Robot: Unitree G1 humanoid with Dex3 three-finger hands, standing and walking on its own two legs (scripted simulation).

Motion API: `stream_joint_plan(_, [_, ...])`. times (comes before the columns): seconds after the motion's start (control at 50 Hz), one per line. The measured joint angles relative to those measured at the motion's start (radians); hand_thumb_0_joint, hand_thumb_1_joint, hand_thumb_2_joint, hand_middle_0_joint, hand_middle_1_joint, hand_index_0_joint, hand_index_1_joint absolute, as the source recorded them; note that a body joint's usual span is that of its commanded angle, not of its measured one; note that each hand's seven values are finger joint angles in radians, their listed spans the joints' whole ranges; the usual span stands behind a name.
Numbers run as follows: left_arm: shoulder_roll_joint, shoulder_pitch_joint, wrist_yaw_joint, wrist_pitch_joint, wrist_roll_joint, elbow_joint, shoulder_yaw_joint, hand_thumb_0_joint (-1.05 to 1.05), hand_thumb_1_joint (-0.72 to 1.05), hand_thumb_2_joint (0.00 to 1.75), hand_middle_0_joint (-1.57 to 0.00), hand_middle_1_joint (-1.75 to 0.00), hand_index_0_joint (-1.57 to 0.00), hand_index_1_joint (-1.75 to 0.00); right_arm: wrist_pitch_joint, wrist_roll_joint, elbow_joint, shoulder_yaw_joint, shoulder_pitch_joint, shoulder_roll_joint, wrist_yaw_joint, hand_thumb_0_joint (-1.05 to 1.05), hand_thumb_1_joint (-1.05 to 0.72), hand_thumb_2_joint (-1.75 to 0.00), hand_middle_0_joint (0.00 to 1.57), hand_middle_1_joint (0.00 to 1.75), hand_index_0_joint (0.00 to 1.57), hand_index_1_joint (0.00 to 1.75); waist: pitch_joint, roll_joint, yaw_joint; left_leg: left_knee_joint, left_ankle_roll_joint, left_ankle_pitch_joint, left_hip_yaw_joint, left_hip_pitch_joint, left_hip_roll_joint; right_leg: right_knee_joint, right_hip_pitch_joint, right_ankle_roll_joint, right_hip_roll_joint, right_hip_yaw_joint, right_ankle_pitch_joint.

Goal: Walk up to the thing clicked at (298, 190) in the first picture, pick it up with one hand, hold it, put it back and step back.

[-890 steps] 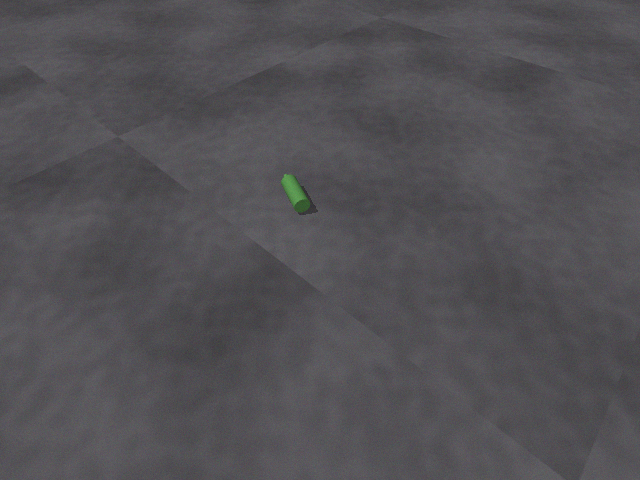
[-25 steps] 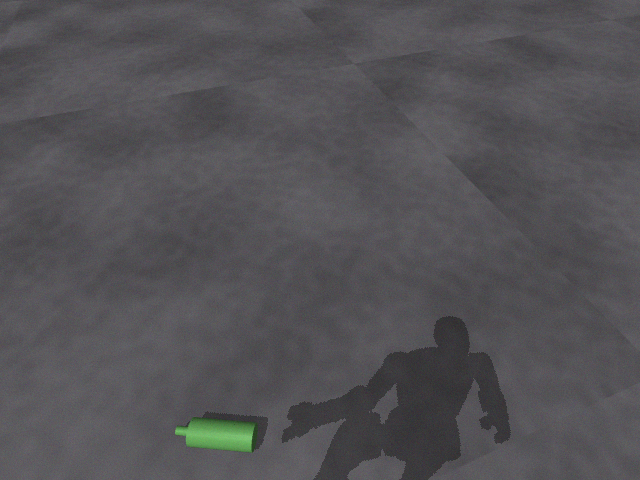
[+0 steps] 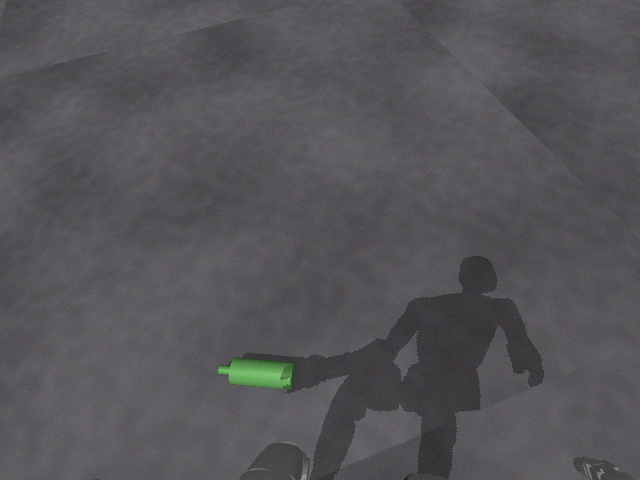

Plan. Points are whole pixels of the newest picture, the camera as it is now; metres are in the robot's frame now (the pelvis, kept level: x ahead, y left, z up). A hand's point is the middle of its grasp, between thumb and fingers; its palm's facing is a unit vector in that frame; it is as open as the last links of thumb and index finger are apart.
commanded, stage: walk up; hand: left
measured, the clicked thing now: (256, 372) +0.43 +0.26 -0.73
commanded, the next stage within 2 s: none
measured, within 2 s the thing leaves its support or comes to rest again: neither
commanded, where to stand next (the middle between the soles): +0.03 +0.04 m, yaw -4 degrees
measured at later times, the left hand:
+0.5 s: hand out of the picture +0.03 +0.35 -0.17, palm faces -0.10 -0.93 -0.37, open 7.4 cm
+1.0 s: hand out of the picture +0.05 +0.30 -0.15, palm faces -0.06 -0.92 -0.38, open 7.4 cm
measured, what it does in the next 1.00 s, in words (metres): steps on the spot: left foot, then right foot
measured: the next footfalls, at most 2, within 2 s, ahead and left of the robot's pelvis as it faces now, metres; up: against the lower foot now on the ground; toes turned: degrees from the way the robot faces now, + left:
left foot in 0.10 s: +0.04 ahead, +0.20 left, +0.00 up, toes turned -1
right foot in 0.60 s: -0.02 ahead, -0.09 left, +0.00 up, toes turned -4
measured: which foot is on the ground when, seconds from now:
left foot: up 0.00-0.08, down 0.10-0.62, up 0.64-0.90, down 0.92-1.00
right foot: down 0.00-0.12, up 0.14-0.58, down 0.60-1.00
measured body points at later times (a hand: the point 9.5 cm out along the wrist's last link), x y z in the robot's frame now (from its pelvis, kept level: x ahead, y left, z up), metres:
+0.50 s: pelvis -0.04 +0.07 -0.01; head +0.01 +0.09 +0.44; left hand +0.04 +0.39 -0.15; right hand +0.04 -0.26 -0.10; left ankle +0.00 +0.21 -0.73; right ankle -0.05 -0.07 -0.70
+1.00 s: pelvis -0.04 +0.04 -0.01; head -0.03 +0.03 +0.44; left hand +0.06 +0.35 -0.12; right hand -0.02 -0.27 -0.13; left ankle -0.01 +0.16 -0.74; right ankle -0.06 -0.09 -0.73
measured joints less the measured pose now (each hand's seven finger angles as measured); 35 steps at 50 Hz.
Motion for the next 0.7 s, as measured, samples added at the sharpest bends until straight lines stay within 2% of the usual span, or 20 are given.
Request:
stream_joint_plan(0.06, [0.034, -0.004, -0.004, 0.004, 0.007, -0.036, 0.012, 0.01, 0.9, 0.89, -0.21, -0.3, -0.21, -0.3, -0.001, 0.008, -0.014, -0.007, 0.018, 0.004, -0.003, 0.01, -0.91, -0.9, 0.2, 0.3, 0.2, 0.3, 0.012, -0.005, 0.002, -0.136, -0.004, -0.001, 0.008, 0.039, 0.047, 0.073, -0.039, 0.019, -0.035, -0.007, -0.03])
stream_joint_plan(0.1, [0.059, -0.012, -0.013, 0.012, 0.004, -0.059, 0.016, 0.01, 0.9, 0.89, -0.21, -0.3, -0.21, -0.3, -0.014, 0.013, -0.012, -0.008, 0.035, 0.015, -0.007, 0.01, -0.91, -0.9, 0.2, 0.3, 0.2, 0.3, 0.011, -0.021, 0.006, -0.309, -0.002, 0.074, 0.03, 0.105, 0.069, 0.154, -0.075, 0.028, -0.066, -0.004, -0.069])
stream_joint_plan(0.12, [0.078, -0.022, -0.016, 0.019, -0.001, -0.065, 0.019, 0.01, 0.9, 0.89, -0.2, -0.3, -0.21, -0.3, -0.025, 0.012, -0.003, -0.01, 0.034, 0.034, -0.012, 0.01, -0.91, -0.9, 0.2, 0.3, 0.2, 0.3, 0.026, -0.06, 0.014, -0.336, -0.024, 0.108, 0.052, 0.125, 0.045, 0.215, -0.097, 0.011, -0.097, 0.02, -0.094])
stream_joint_plan(0.14, [0.092, -0.032, -0.015, 0.028, -0.006, -0.067, 0.025, 0.01, 0.9, 0.89, -0.2, -0.3, -0.21, -0.3, -0.034, 0.008, 0.004, -0.005, 0.032, 0.058, -0.016, 0.01, -0.91, -0.9, 0.2, 0.3, 0.2, 0.3, 0.042, -0.097, 0.029, -0.322, -0.032, 0.107, 0.077, 0.133, 0.023, 0.291, -0.122, -0.012, -0.098, 0.068, -0.162])
stream_joint_plan(0.16, [0.097, -0.034, -0.011, 0.037, -0.011, -0.067, 0.028, 0.01, 0.9, 0.89, -0.2, -0.3, -0.21, -0.3, -0.043, 0.007, 0.007, 0.006, 0.035, 0.079, -0.019, 0.01, -0.91, -0.9, 0.2, 0.3, 0.2, 0.3, 0.046, -0.113, 0.038, -0.308, -0.034, 0.101, 0.088, 0.134, 0.019, 0.369, -0.145, -0.028, -0.06, 0.111, -0.237])
stream_joint_plan(0.2, [0.093, -0.034, -0.008, 0.053, -0.019, -0.05, 0.022, 0.01, 0.9, 0.89, -0.2, -0.3, -0.2, -0.3, -0.055, 0.017, 0.01, 0.033, 0.051, 0.112, -0.019, 0.01, -0.91, -0.9, 0.2, 0.3, 0.2, 0.3, 0.025, -0.112, 0.023, -0.308, -0.024, 0.105, 0.069, 0.128, 0.028, 0.503, -0.172, -0.046, 0.041, 0.14, -0.331])
stream_joint_plan(0.24, [0.087, -0.028, -0.019, 0.058, -0.028, -0.035, 0.015, 0.01, 0.9, 0.89, -0.2, -0.3, -0.2, -0.3, -0.064, 0.023, 0.014, 0.055, 0.066, 0.14, -0.027, 0.01, -0.91, -0.9, 0.21, 0.3, 0.2, 0.3, 0.0, -0.123, 0.018, -0.349, -0.015, 0.13, 0.066, 0.137, 0.029, 0.592, -0.192, -0.053, 0.107, 0.149, -0.314])
stream_joint_plan(0.28, [0.073, -0.006, -0.032, 0.056, -0.033, -0.034, 0.008, 0.01, 0.91, 0.89, -0.2, -0.3, -0.2, -0.3, -0.077, 0.028, 0.012, 0.069, 0.068, 0.15, -0.036, 0.01, -0.91, -0.9, 0.21, 0.3, 0.21, 0.3, -0.016, -0.131, 0.026, -0.384, -0.009, 0.148, 0.085, 0.148, 0.033, 0.623, -0.197, -0.053, 0.14, 0.143, -0.274])
stream_joint_plan(0.42, [0.031, 0.045, -0.076, 0.079, -0.001, -0.034, 0.005, 0.01, 0.9, 0.89, -0.2, -0.3, -0.2, -0.3, -0.136, 0.037, -0.029, 0.063, 0.073, 0.124, -0.072, 0.01, -0.9, -0.9, 0.21, 0.3, 0.21, 0.3, -0.018, -0.136, 0.031, -0.417, 0.001, 0.168, 0.146, 0.173, 0.048, 0.498, -0.132, -0.032, 0.141, 0.129, -0.281])
stream_joint_plan(0.54, [0.045, 0.041, -0.1, 0.074, 0.004, -0.056, 0.024, 0.01, 0.9, 0.89, -0.2, -0.3, -0.21, -0.3, -0.143, 0.029, -0.055, 0.052, 0.093, 0.073, -0.087, 0.01, -0.9, -0.9, 0.21, 0.3, 0.21, 0.3, -0.011, -0.122, 0.022, -0.373, -0.021, 0.159, 0.164, 0.144, 0.098, 0.373, -0.1, -0.043, 0.094, 0.077, -0.272])
stream_joint_plan(0.6, [0.052, 0.046, -0.105, 0.055, 0.0, -0.064, 0.033, 0.01, 0.9, 0.89, -0.2, -0.3, -0.21, -0.3, -0.126, 0.026, -0.054, 0.051, 0.102, 0.046, -0.083, 0.01, -0.9, -0.9, 0.21, 0.3, 0.21, 0.3, -0.026, -0.107, 0.015, -0.32, -0.038, 0.138, 0.16, 0.112, 0.126, 0.223, -0.039, -0.053, 0.083, 0.043, -0.189])
stream_joint_plan(0.62, [0.044, 0.043, -0.103, 0.047, 0.001, -0.061, 0.036, 0.01, 0.9, 0.89, -0.2, -0.3, -0.2, -0.3, -0.118, 0.028, -0.049, 0.049, 0.1, 0.034, -0.083, 0.01, -0.9, -0.9, 0.21, 0.3, 0.21, 0.3, -0.022, -0.082, 0.009, -0.291, -0.033, 0.125, 0.145, 0.103, 0.145, 0.204, -0.027, -0.044, 0.1, 0.029, -0.138])
stream_joint_plan(0.64, [0.034, 0.046, -0.101, 0.038, 0.005, -0.06, 0.036, 0.01, 0.9, 0.89, -0.2, -0.3, -0.2, -0.3, -0.108, 0.032, -0.04, 0.048, 0.101, 0.028, -0.085, 0.01, -0.9, -0.9, 0.21, 0.3, 0.21, 0.3, -0.022, -0.063, 0.001, -0.256, -0.018, 0.079, 0.118, 0.092, 0.145, 0.208, -0.022, -0.04, 0.113, 0.016, -0.131])
stream_joint_plan(0.66, [0.024, 0.051, -0.1, 0.031, 0.008, -0.061, 0.031, 0.01, 0.9, 0.89, -0.2, -0.3, -0.2, -0.3, -0.098, 0.034, -0.03, 0.047, 0.105, 0.027, -0.089, 0.01, -0.9, -0.9, 0.21, 0.3, 0.2, 0.3, -0.032, -0.056, -0.001, -0.211, -0.009, 0.024, 0.092, 0.078, 0.123, 0.212, -0.023, -0.042, 0.114, 0.012, -0.134])
stream_joint_plan(0.7, [0.005, 0.063, -0.101, 0.025, 0.01, -0.061, 0.018, 0.01, 0.9, 0.89, -0.2, -0.3, -0.2, -0.3, -0.089, 0.036, -0.006, 0.051, 0.117, 0.027, -0.09, 0.01, -0.91, -0.9, 0.21, 0.3, 0.2, 0.3, -0.058, -0.058, 0.016, -0.13, 0.002, -0.044, 0.077, 0.062, 0.068, 0.207, -0.024, -0.054, 0.106, 0.03, -0.134])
